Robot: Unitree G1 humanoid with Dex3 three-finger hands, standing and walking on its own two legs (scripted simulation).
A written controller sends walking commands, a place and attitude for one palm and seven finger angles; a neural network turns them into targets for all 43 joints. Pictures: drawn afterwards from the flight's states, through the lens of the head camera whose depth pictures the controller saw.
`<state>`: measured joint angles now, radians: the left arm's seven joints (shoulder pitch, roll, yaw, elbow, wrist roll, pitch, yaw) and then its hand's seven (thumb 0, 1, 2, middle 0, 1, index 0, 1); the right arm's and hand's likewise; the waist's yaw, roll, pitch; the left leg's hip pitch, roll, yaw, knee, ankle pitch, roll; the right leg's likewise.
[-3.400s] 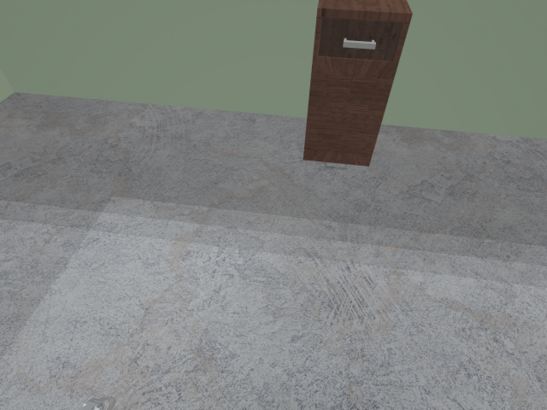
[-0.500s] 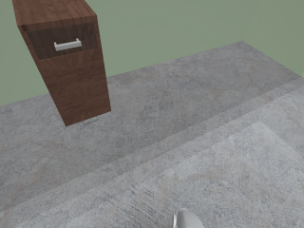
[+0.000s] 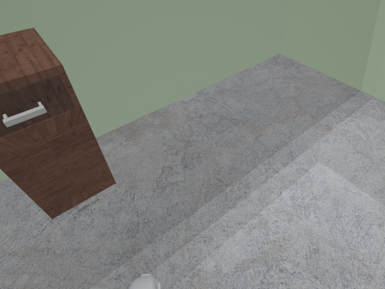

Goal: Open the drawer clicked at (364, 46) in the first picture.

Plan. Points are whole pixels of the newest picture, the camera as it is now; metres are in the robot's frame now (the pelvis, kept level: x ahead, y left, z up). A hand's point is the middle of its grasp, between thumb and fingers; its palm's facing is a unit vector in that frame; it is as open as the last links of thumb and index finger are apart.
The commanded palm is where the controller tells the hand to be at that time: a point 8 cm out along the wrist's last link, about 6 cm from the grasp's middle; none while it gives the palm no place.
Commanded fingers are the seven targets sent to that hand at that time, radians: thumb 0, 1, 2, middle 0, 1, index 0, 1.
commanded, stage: walk to a spot facing it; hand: left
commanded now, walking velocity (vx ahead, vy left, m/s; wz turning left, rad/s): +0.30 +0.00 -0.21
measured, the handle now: (24, 113) +0.69 +0.67 -0.08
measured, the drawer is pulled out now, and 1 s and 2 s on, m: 0.00 0.00 0.00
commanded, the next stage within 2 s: turn to face it in 0.10 s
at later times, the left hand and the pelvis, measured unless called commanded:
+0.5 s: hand (117, 260) +0.22 +0.21 -0.17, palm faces +0.04 -0.98 -0.22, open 7.3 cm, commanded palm none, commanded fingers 0.00 0.90 0.90 -0.20 -0.30 -0.20 -0.30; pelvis +0.15 +0.02 +0.00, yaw +0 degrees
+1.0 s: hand out of the picture +0.15 +0.21 -0.19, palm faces +0.37 -0.90 -0.23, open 7.4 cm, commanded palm none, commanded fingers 0.00 0.90 0.90 -0.20 -0.30 -0.20 -0.30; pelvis +0.17 +0.01 -0.01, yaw +19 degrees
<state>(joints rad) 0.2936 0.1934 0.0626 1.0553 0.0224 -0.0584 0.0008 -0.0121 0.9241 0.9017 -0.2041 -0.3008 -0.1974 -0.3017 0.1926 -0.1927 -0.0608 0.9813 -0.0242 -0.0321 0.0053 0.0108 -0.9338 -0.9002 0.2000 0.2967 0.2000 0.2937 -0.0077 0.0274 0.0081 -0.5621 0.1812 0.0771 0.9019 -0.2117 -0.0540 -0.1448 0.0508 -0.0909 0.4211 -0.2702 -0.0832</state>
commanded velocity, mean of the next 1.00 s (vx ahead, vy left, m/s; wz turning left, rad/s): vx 0.04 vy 0.00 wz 0.43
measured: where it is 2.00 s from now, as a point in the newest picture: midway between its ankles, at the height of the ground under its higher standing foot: outside the picture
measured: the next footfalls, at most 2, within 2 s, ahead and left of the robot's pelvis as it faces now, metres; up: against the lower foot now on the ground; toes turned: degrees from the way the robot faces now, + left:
left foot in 0.16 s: +0.21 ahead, +0.15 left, +0.00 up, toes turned +8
right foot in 0.56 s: +0.23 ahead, -0.10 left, +0.00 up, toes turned -4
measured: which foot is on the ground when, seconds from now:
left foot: up 0.00-0.14, down 0.16-0.56, up 0.58-1.00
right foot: down 0.00-0.16, up 0.18-0.54, down 0.56-1.00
